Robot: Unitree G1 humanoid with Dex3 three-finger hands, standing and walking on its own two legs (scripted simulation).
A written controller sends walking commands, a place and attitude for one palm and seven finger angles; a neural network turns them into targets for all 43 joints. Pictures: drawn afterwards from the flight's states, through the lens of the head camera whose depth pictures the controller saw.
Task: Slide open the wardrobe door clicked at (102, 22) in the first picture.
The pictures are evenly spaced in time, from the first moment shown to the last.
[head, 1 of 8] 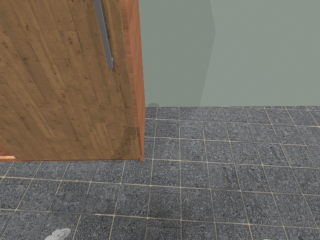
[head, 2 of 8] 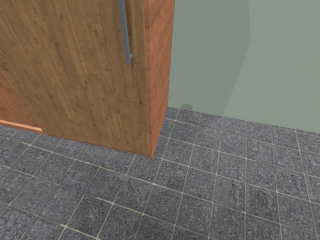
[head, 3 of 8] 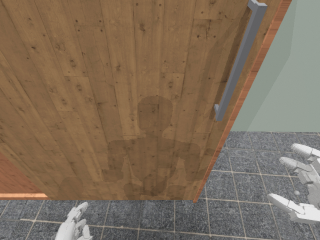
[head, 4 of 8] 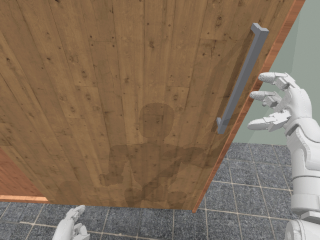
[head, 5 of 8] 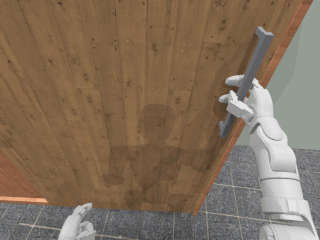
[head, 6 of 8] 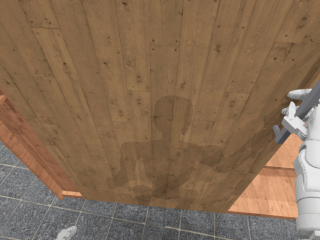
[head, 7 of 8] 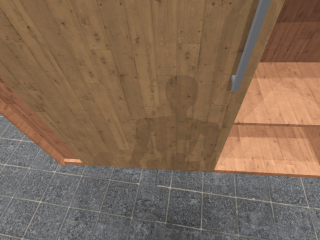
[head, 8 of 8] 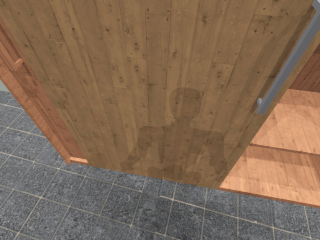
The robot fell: no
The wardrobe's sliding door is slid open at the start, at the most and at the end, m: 0.00 0.66 0.66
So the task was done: yes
